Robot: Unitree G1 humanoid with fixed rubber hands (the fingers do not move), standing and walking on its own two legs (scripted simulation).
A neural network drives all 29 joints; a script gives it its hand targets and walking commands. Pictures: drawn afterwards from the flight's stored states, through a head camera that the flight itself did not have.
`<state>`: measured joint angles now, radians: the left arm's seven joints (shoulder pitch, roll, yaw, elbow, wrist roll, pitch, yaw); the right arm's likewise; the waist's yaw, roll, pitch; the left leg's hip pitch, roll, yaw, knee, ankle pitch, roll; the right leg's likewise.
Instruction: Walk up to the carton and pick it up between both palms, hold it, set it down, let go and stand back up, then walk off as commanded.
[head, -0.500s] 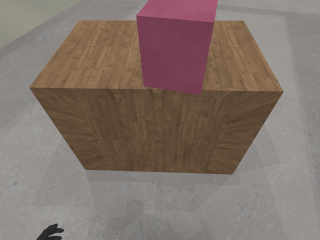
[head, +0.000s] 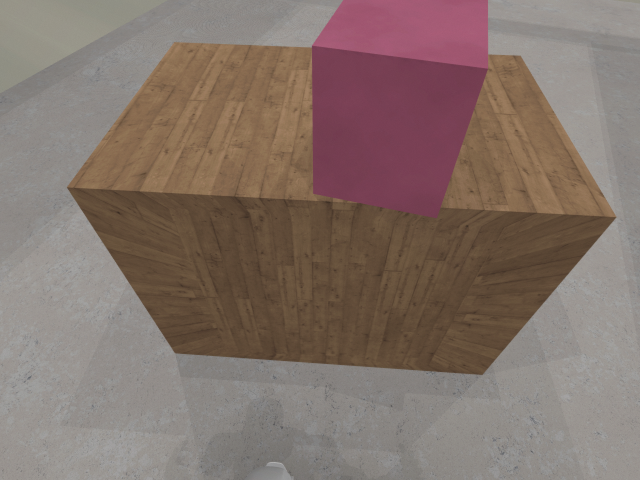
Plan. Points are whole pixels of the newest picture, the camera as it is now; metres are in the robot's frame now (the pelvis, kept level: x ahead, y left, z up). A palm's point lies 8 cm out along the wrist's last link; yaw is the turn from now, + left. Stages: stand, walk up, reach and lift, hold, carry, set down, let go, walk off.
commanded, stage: walk up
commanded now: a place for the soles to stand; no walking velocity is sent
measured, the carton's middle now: (396, 96) +0.72 -0.09 +0.12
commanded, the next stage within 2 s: none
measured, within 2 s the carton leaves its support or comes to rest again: neither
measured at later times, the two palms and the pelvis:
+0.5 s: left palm (125, 434) +0.19 +0.26 -0.03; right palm (637, 458) +0.20 -0.38 -0.09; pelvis +0.12 -0.07 +0.02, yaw +0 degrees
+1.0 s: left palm (158, 359) +0.30 +0.27 -0.08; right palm (606, 373) +0.30 -0.37 -0.06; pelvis +0.23 -0.04 +0.01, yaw -1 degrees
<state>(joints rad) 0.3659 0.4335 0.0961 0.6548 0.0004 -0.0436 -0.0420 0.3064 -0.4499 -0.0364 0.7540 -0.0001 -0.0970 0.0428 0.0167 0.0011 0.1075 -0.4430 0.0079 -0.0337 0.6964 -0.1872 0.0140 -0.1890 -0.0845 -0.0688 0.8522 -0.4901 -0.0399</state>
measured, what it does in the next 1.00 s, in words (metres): walks ahead: right foot, then left foot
